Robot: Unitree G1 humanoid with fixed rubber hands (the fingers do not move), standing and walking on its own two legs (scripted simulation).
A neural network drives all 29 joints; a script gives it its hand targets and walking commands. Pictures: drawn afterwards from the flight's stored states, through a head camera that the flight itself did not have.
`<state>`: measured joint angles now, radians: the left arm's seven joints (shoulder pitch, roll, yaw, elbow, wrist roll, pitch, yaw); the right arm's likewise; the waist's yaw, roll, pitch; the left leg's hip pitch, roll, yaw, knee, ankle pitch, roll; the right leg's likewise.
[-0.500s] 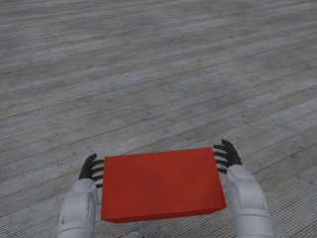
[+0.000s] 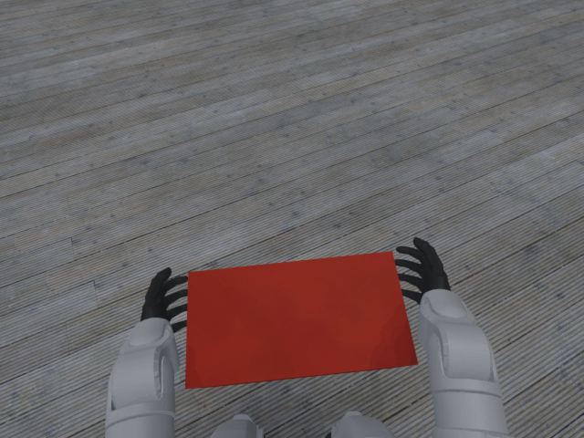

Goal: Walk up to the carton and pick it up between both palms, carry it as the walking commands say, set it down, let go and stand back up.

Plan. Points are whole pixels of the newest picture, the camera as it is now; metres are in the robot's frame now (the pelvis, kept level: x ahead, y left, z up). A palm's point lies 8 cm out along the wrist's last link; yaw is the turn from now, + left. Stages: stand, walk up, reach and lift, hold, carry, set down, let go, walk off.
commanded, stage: carry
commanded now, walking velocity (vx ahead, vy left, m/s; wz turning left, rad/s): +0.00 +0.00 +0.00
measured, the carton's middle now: (297, 324) +0.30 +0.00 -0.08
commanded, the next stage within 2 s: hold in 0.86 s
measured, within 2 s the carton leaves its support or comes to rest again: neither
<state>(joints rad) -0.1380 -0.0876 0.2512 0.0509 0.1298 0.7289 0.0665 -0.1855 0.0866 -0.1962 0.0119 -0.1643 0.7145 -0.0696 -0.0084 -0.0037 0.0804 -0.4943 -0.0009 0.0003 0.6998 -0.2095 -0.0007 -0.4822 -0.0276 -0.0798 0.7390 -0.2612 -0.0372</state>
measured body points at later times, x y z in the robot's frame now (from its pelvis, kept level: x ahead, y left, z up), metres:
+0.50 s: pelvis +0.02 -0.01 +0.01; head +0.04 -0.01 +0.46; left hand +0.31 +0.18 +0.01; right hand +0.32 -0.20 +0.03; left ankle +0.10 +0.12 -0.71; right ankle +0.08 -0.10 -0.71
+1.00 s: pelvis +0.02 -0.01 +0.01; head +0.02 -0.01 +0.46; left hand +0.32 +0.18 +0.01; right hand +0.33 -0.20 +0.04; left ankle +0.10 +0.12 -0.71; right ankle +0.08 -0.10 -0.71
